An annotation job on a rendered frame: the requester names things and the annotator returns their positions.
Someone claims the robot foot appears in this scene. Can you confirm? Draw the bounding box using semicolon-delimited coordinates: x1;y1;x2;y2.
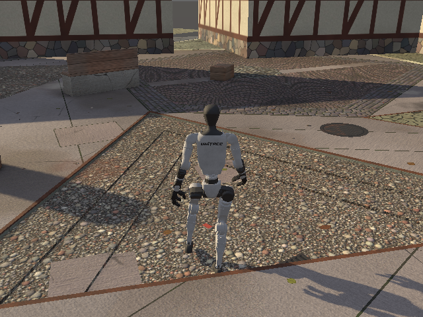
212;260;223;273
184;241;193;254

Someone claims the robot left forearm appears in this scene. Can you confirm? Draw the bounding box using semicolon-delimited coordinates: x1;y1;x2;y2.
173;160;186;192

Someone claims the robot right hand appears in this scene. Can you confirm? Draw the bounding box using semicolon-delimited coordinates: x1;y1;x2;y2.
232;175;247;186

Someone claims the left robot upper arm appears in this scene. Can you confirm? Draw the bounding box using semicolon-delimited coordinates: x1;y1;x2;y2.
180;133;198;170

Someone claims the robot left hand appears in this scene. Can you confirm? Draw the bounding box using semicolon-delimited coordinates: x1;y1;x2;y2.
171;190;186;207

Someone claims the robot right foot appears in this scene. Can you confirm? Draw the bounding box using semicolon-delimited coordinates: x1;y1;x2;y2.
212;260;223;273

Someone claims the robot left foot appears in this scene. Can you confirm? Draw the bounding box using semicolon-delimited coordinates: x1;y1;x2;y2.
184;241;193;254

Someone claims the robot right forearm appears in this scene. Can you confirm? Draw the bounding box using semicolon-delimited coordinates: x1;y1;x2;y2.
236;159;246;179

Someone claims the right robot upper arm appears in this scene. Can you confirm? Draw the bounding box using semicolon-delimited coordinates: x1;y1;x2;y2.
225;133;243;168

